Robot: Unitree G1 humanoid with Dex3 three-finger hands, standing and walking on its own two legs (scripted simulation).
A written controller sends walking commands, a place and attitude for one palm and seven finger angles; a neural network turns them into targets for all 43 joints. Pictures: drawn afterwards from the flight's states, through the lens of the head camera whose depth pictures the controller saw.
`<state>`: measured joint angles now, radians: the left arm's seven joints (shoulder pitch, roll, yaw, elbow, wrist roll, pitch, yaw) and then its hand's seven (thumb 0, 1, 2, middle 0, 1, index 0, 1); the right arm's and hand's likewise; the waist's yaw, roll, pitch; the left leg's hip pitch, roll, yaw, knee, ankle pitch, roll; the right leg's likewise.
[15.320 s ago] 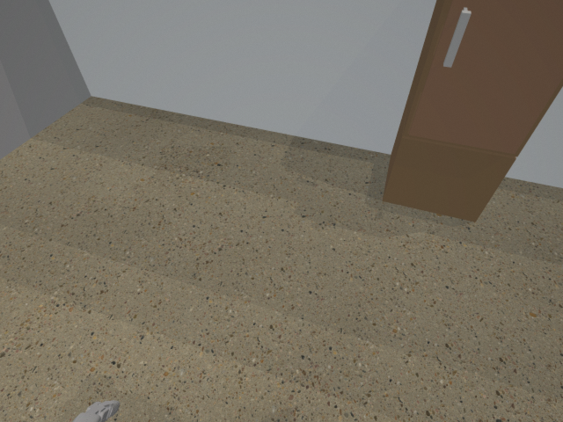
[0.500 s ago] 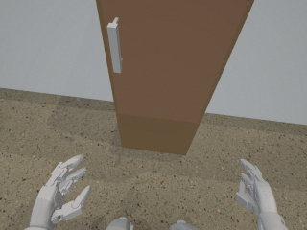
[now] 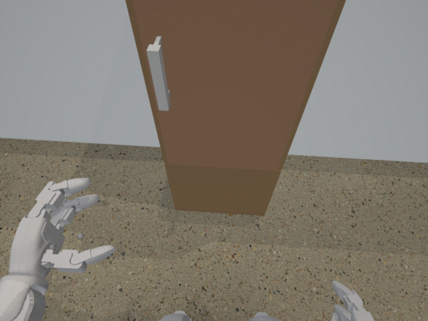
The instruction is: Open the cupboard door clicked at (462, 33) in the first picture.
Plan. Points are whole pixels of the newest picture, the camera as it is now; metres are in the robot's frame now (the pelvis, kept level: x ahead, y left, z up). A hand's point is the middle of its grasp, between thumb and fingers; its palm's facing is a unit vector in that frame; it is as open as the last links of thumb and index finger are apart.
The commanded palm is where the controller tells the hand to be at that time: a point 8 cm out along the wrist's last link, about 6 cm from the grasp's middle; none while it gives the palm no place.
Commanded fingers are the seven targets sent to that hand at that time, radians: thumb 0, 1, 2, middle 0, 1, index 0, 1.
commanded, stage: raise the hand with hooked fingers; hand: left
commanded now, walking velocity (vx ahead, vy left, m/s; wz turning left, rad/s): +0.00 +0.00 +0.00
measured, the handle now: (161, 75) +0.63 +0.16 +0.10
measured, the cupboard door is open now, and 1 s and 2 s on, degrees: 0 0 0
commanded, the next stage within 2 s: move the hooked fingers beside the handle in 1.12 s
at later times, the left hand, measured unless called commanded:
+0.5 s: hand (53, 197) +0.28 +0.27 +0.11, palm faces +0.01 -1.00 -0.07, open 13.9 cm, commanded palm +0.26 +0.32 +0.12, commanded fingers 0.00 -0.50 0.30 -0.30 -1.20 -0.30 -1.20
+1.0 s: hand (57, 182) +0.30 +0.27 +0.13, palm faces +0.02 -1.00 -0.05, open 14.0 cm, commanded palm +0.27 +0.31 +0.13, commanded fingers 0.00 -0.50 0.30 -0.30 -1.20 -0.30 -1.20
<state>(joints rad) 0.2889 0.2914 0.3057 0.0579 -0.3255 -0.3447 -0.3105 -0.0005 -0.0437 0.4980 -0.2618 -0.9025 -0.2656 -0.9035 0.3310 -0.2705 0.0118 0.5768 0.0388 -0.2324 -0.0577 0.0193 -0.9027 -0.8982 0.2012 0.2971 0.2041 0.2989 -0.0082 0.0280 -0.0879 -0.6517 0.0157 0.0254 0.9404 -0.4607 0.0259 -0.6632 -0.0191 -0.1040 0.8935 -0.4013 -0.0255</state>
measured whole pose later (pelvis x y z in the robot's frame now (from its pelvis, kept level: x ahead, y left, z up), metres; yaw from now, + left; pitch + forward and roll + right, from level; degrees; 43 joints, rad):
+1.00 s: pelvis +0.01 +0.00 +0.03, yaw +0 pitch +5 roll -1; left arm -0.08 0.42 0.44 0.39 -0.34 -0.20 -0.50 -0.02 -0.50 0.30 -0.30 -1.20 -0.30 -1.20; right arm 0.29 -0.29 0.05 0.57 0.05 -0.21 -0.09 0.02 -0.90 -0.90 0.20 0.30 0.20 0.30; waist 0.01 0.03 -0.04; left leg -0.44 0.02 0.03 0.73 -0.38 0.02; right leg -0.46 -0.01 -0.09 0.69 -0.32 -0.03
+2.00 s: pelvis +0.01 +0.00 +0.02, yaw -1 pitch +11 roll -1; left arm -0.58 0.52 0.43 0.91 -0.23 -0.28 -0.47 -0.02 -0.50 0.30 -0.30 -1.20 -0.30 -1.20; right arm 0.35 -0.30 0.05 0.61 0.04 -0.09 -0.08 0.01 -0.90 -0.90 0.20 0.30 0.20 0.30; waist -0.06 0.01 -0.05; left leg -0.59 0.02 0.05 0.79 -0.40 0.03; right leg -0.60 0.00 -0.08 0.74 -0.32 -0.02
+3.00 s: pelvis +0.02 +0.01 +0.00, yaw -4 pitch +23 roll -3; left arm -1.10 0.78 0.49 1.32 -0.04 -0.29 -0.38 -0.02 -0.50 0.30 -0.29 -1.20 -0.30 -1.20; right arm 0.48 -0.31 0.06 0.60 -0.02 0.07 -0.03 0.01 -0.91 -0.90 0.20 0.30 0.20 0.30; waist -0.23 0.03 -0.07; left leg -0.86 0.05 0.05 0.90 -0.44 0.04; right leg -0.86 0.03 -0.07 0.80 -0.33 -0.01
